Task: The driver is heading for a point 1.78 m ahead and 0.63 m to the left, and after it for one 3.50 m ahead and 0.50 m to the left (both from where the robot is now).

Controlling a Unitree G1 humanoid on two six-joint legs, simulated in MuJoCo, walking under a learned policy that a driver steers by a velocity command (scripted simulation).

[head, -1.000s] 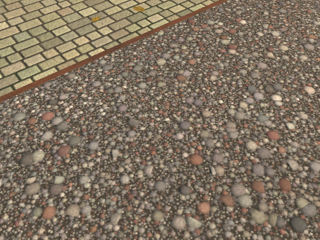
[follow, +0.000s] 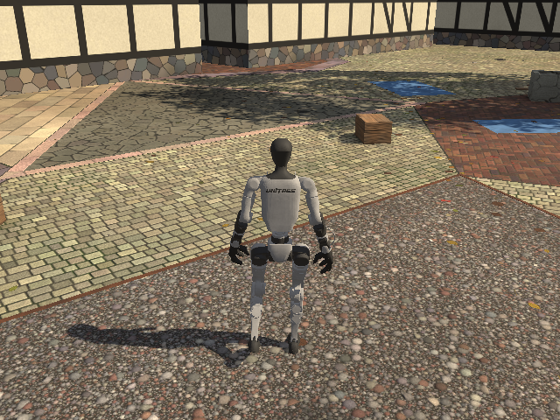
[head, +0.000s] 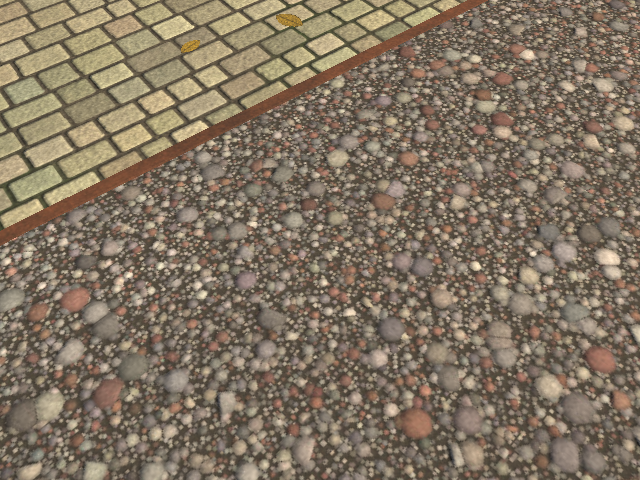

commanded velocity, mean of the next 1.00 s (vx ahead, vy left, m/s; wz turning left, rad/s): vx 0.06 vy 0.00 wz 0.00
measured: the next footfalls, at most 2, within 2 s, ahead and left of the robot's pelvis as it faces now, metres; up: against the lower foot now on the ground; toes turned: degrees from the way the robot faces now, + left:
left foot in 0.26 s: +0.21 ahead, +0.15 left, +0.00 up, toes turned +1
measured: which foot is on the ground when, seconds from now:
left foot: up 0.00-0.24, down 0.26-1.00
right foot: down 0.00-1.00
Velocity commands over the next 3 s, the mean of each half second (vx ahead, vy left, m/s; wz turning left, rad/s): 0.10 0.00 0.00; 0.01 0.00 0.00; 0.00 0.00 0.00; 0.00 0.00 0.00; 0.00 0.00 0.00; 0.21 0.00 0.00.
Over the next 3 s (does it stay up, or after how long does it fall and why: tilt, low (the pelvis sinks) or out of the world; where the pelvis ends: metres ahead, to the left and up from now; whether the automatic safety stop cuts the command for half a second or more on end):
stays up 0.23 0.08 0.00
